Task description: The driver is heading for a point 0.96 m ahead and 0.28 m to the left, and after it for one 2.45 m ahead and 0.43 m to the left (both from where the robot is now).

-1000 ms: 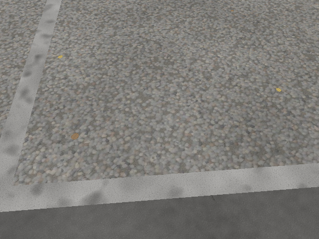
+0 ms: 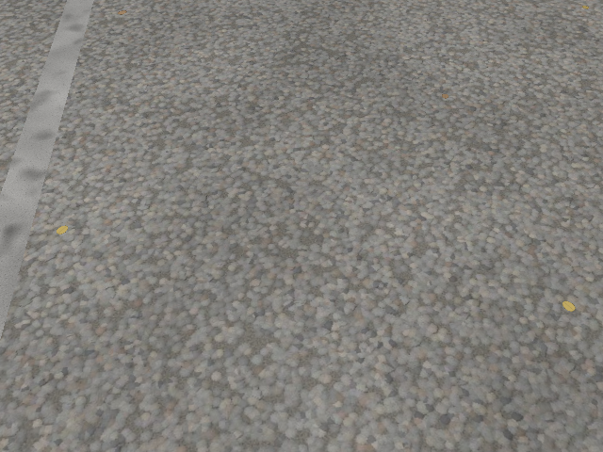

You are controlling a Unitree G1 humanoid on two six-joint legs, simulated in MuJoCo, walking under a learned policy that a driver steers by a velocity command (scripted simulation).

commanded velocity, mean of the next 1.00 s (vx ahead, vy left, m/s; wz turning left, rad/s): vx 1.00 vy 0.00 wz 0.47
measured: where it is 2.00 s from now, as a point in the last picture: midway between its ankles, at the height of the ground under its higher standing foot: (160, 137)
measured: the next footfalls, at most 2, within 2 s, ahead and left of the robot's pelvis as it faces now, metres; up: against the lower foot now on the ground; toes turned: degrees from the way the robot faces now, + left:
right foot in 0.26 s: +0.46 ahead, -0.10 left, +0.00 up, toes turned -2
left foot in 0.72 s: +0.89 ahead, +0.07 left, +0.00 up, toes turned +20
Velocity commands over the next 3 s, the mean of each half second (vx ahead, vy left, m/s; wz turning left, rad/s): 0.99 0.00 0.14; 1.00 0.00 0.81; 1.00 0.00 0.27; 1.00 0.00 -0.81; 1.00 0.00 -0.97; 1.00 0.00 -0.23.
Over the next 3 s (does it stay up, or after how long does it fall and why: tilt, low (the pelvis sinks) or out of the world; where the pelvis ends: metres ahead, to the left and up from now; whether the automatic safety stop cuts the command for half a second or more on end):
stays up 2.56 0.39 0.00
